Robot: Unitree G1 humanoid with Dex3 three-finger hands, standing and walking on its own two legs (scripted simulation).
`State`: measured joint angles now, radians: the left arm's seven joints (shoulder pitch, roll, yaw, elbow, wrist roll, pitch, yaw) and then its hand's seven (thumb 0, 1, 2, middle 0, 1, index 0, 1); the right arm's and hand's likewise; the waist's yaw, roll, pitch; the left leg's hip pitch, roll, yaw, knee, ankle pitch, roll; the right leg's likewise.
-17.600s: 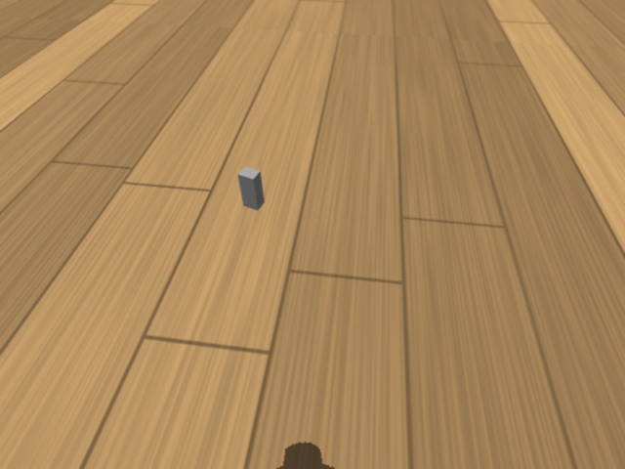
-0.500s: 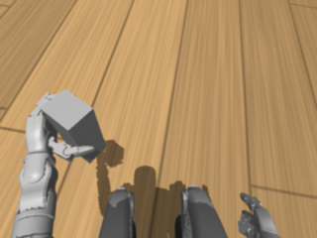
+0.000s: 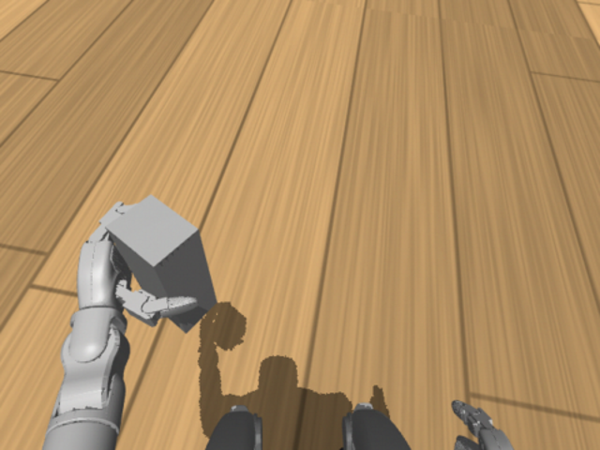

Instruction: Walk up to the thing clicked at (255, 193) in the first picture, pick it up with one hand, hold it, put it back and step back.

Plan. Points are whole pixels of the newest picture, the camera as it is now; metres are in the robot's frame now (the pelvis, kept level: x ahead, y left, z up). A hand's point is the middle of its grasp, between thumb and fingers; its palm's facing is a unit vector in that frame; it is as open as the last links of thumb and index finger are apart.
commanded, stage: lift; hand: left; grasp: from the side
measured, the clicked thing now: (170, 270) +0.36 +0.18 +0.02
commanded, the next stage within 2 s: hold in 0.88 s
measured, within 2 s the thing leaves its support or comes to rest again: neither
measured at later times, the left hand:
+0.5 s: hand (163, 239) +0.36 +0.17 +0.09, palm faces +0.10 -0.99 -0.01, open 12.8 cm
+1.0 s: hand (168, 229) +0.36 +0.16 +0.11, palm faces +0.11 -0.99 +0.01, open 12.8 cm
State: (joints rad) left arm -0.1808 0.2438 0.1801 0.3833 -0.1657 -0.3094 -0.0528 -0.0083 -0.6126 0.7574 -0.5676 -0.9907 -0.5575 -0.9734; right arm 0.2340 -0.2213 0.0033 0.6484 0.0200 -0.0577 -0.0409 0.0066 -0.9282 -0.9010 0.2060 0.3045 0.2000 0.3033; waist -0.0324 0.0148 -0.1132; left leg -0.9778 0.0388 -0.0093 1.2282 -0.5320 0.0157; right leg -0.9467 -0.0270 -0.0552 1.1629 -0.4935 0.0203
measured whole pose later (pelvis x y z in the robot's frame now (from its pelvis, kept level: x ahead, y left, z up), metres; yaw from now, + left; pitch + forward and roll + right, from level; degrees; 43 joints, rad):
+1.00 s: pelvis +0.03 -0.02 +0.06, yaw +0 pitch +8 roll -1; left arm -0.15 0.19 0.16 0.45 -0.18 -0.35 -0.07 -0.01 -0.61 0.77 -0.56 -0.99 -0.55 -0.97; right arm 0.24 -0.22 -0.01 0.67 0.01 -0.02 -0.04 0.01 -0.93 -0.90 0.20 0.30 0.20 0.30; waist -0.02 0.01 -0.05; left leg -0.60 0.04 0.00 0.90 -0.44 -0.01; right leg -0.58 -0.02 -0.05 0.86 -0.41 0.00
